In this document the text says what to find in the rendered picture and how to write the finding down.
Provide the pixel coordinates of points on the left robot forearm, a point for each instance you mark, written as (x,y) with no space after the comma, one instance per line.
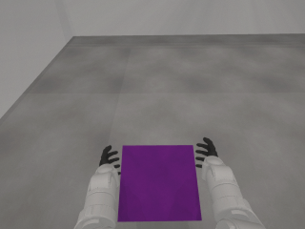
(100,199)

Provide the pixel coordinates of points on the robot right hand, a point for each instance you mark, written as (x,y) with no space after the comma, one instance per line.
(210,148)

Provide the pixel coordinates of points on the carton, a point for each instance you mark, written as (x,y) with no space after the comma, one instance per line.
(158,183)

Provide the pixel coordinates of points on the robot right upper arm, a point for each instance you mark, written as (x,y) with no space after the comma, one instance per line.
(232,223)

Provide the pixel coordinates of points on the right robot forearm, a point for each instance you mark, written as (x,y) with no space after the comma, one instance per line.
(225,193)

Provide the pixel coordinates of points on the robot left hand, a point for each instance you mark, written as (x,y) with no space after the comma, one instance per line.
(105,157)

